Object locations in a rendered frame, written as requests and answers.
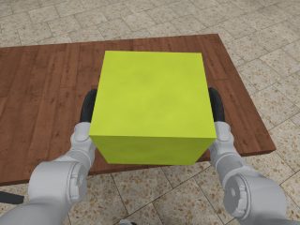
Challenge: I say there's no robot right hand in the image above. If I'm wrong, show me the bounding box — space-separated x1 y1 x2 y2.
207 87 225 123

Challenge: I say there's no robot right forearm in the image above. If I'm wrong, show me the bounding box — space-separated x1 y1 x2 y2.
208 121 287 214

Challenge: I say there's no carton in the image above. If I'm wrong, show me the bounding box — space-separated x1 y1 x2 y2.
88 51 217 166

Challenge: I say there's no robot left hand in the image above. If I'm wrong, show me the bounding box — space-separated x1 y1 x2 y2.
79 88 98 123

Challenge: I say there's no robot left upper arm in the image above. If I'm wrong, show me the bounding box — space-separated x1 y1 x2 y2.
0 160 87 225

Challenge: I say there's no robot left forearm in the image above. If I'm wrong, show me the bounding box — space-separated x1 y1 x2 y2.
28 122 97 200

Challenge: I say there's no table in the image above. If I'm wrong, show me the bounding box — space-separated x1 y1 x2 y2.
0 33 277 204

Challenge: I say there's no robot right upper arm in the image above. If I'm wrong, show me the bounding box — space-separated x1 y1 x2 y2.
223 174 300 225

